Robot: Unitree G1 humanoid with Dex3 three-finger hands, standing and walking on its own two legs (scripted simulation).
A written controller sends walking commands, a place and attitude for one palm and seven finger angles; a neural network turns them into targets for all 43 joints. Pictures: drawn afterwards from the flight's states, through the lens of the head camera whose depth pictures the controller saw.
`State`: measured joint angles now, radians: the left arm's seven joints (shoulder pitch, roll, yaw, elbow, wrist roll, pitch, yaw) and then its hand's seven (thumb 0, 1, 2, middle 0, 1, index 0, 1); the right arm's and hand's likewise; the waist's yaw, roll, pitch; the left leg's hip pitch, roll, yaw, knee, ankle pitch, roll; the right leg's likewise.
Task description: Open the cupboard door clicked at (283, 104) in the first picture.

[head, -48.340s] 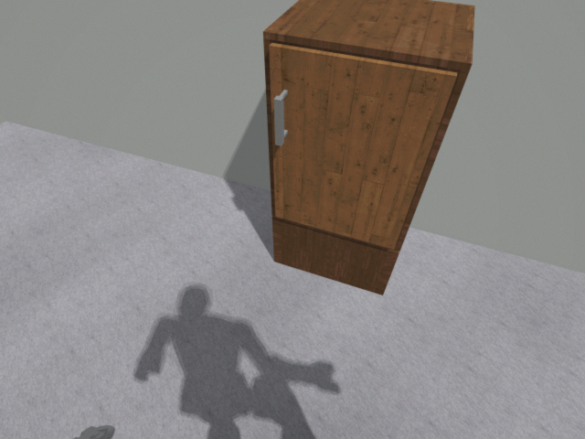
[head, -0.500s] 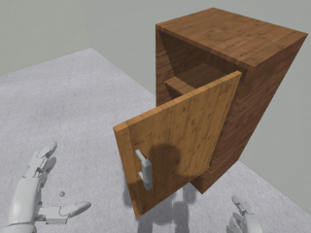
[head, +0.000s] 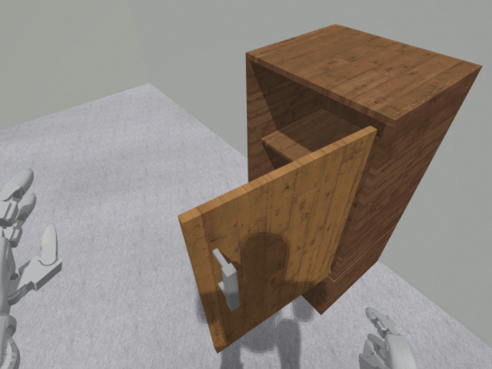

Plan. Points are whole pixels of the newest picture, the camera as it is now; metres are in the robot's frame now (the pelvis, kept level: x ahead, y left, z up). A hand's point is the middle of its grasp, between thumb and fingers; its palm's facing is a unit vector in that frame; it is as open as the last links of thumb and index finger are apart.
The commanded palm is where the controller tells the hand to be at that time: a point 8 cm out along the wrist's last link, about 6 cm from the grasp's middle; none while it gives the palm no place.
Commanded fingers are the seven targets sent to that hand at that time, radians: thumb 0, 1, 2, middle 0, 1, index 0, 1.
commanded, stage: draw the hand back to the body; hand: left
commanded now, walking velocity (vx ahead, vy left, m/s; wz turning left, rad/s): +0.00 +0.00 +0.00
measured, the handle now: (225, 280) +0.29 +0.08 -0.03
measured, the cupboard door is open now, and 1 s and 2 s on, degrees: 84 84 84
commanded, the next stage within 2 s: step back with the hand held close in 0.28 s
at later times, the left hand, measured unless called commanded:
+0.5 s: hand (66, 263) +0.19 +0.24 +0.17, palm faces +0.44 -0.79 -0.42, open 7.5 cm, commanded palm +0.13 +0.28 +0.18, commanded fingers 0.00 0.90 0.90 -0.20 -0.30 -0.20 -0.30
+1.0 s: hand (25, 309) +0.13 +0.26 +0.16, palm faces +0.36 -0.79 -0.50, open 7.4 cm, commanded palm +0.07 +0.30 +0.18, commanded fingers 0.00 0.90 0.90 -0.20 -0.30 -0.20 -0.30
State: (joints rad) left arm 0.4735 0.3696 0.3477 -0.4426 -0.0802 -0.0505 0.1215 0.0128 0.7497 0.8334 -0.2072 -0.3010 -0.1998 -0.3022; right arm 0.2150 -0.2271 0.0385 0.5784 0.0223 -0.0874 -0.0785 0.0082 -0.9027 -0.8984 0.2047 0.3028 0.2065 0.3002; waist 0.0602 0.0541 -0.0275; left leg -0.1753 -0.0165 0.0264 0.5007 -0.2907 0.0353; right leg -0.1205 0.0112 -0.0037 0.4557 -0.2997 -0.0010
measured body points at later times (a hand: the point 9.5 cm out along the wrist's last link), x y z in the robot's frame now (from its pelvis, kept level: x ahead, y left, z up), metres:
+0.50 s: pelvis -0.01 -0.02 +0.00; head -0.02 -0.04 +0.45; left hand +0.16 +0.28 +0.19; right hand +0.18 -0.24 -0.08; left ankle -0.01 +0.09 -0.74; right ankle -0.03 -0.12 -0.74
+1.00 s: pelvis -0.08 +0.01 +0.00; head -0.07 +0.01 +0.45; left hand +0.11 +0.30 +0.18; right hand +0.09 -0.24 -0.08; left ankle -0.01 +0.09 -0.74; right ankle -0.03 -0.12 -0.74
